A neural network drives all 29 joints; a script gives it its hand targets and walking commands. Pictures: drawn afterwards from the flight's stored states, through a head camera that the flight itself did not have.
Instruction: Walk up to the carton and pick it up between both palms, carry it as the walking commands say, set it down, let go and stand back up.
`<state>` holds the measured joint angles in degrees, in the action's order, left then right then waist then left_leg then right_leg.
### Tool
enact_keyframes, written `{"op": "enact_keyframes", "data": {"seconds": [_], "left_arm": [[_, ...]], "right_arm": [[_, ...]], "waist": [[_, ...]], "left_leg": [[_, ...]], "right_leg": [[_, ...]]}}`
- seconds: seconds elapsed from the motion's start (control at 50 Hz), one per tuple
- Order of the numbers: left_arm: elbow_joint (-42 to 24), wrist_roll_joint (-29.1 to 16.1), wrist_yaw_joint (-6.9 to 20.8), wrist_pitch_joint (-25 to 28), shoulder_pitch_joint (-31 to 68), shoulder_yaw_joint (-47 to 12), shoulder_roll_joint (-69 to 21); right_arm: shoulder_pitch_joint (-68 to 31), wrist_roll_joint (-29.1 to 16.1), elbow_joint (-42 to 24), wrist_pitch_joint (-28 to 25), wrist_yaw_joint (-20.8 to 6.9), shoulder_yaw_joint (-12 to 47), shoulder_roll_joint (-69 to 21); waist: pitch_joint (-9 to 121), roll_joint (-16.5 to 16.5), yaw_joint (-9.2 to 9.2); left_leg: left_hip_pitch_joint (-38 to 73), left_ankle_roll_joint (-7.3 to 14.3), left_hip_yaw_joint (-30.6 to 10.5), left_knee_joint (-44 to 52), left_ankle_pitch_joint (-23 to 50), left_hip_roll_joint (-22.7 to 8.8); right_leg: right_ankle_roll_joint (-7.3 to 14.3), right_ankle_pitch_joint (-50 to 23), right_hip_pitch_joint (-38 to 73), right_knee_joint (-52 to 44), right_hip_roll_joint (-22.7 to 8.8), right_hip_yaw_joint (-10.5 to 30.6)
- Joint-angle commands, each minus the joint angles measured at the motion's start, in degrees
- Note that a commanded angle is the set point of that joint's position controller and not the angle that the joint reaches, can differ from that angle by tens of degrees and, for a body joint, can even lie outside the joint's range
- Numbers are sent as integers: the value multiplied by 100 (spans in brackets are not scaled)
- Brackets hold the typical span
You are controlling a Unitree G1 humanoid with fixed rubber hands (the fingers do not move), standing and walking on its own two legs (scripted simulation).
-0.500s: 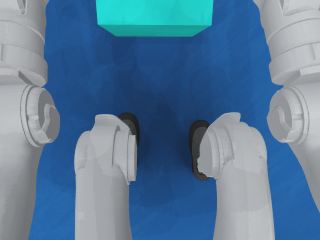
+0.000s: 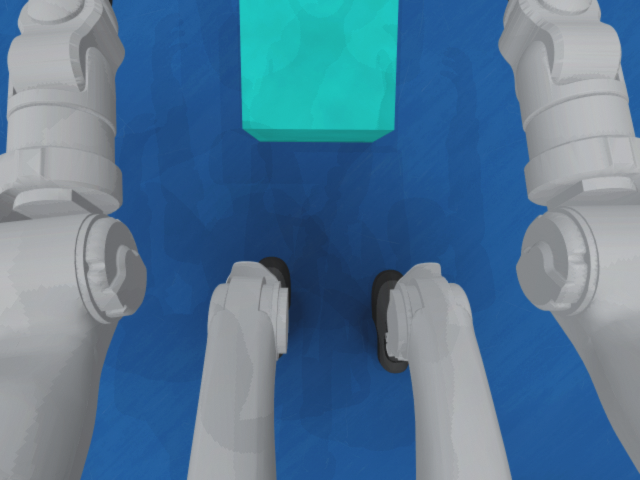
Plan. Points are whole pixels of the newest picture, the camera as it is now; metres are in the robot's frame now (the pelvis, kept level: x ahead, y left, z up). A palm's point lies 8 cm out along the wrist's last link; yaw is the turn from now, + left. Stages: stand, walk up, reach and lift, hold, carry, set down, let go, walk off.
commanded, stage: set down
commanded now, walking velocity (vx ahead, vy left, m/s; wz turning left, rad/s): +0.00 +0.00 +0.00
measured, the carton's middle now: (317, 47) +0.61 +0.04 -0.40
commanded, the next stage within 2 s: let go in 0.64 s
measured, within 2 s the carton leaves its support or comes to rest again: neither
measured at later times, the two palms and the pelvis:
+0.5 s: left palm out of the picture +0.56 +0.25 +0.05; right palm out of the picture +0.58 -0.15 +0.05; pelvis +0.02 +0.00 +0.14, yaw +1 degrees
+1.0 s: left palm out of the picture +0.48 +0.24 +0.09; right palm out of the picture +0.49 -0.17 +0.09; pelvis +0.06 +0.00 +0.21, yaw +2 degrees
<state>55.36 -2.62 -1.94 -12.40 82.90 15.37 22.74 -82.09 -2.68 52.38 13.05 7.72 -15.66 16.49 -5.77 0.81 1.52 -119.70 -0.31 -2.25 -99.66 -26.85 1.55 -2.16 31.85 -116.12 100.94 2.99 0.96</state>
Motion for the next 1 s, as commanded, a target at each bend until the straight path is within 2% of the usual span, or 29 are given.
{"op": "enact_keyframes", "data": {"seconds": [0.0,0.28,0.48,0.66,0.72,0.76,0.84,0.88,0.92,0.98], "left_arm": [[-877,84,13,48,1417,141,737],[-967,339,269,95,710,406,501],[-1032,594,478,194,413,616,393],[-633,1123,656,308,0,954,80],[-832,1249,636,353,-225,1021,33],[-1075,1296,571,375,-551,972,-43],[-1881,1266,514,380,-1609,690,-88],[-2320,1214,508,361,-2172,548,-87],[-2642,1146,515,377,-2780,402,-145],[-2791,979,563,453,-3652,157,-322]], "right_arm": [[-1408,80,-853,-57,-23,-103,641],[-659,341,-1007,-107,-235,-290,382],[-339,581,-1168,-150,-359,-470,168],[65,1096,-847,-222,-455,-825,-261],[326,1183,-998,-292,-415,-814,-270],[650,1240,-1218,-346,-406,-719,-256],[1792,1301,-1977,-368,-383,-424,-308],[2370,1224,-2360,-351,-410,-227,-316],[2939,1065,-2683,-365,-472,-7,-329],[3717,793,-2885,-441,-577,270,-348]], "waist": [[7401,-235,80],[6995,-174,61],[6778,-144,98],[5743,-24,117],[6041,-109,98],[6552,-220,76],[7513,-340,-65],[7524,-359,-63],[7322,-331,-29],[6695,-251,-13]], "left_leg": [[5090,-135,513,1003,2468,260],[6258,-87,402,2701,3120,253],[7188,-21,336,3943,3459,175],[7211,-56,337,4659,3092,119],[7617,-77,329,4697,3500,131],[8138,-93,292,4641,4026,129],[9221,-93,156,4546,5247,133],[9591,-82,79,4607,5594,132],[9826,-79,35,4737,5687,137],[9814,-73,30,5022,5336,128]], "right_leg": [[-38,-1896,2915,-1178,314,-651],[-113,-2500,3810,-2906,269,-481],[-127,-2930,4880,-4162,224,-284],[-135,-2718,5298,-4900,166,-308],[-142,-3051,5617,-4992,170,-282],[-141,-3400,5806,-4971,183,-276],[-114,-4381,6335,-4974,201,-226],[-97,-4539,6447,-5073,197,-219],[-93,-4484,6524,-5226,179,-217],[-92,-4229,6688,-5479,127,-214]]}}
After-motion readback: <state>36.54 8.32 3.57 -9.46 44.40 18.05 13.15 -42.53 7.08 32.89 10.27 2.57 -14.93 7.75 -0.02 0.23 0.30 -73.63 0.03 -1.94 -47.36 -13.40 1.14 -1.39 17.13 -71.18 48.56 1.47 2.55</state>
